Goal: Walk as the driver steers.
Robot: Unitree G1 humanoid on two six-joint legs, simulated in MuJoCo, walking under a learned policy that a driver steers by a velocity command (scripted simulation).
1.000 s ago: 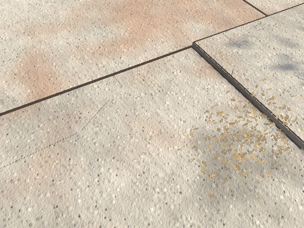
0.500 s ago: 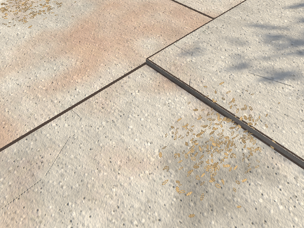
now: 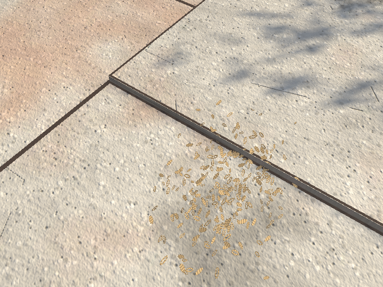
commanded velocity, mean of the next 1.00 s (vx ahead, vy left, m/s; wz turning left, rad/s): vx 0.03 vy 0.00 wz -0.04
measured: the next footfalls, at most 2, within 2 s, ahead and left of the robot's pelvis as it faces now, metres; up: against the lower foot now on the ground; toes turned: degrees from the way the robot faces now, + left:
right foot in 0.12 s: +0.10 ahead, -0.14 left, +0.00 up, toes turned +2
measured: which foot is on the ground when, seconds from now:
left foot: down 0.00-1.00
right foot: up 0.00-0.10, down 0.12-1.00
